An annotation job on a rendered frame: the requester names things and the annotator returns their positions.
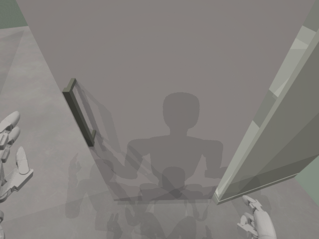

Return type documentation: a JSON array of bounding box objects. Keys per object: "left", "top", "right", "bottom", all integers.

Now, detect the fridge door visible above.
[{"left": 16, "top": 0, "right": 315, "bottom": 201}]

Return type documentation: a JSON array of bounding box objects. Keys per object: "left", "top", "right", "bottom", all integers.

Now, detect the right robot hand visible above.
[{"left": 237, "top": 195, "right": 277, "bottom": 239}]

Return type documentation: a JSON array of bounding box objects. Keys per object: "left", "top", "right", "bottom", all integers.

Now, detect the handle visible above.
[{"left": 62, "top": 78, "right": 96, "bottom": 147}]

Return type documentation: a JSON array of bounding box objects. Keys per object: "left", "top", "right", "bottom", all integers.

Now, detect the left robot hand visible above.
[{"left": 0, "top": 111, "right": 33, "bottom": 203}]

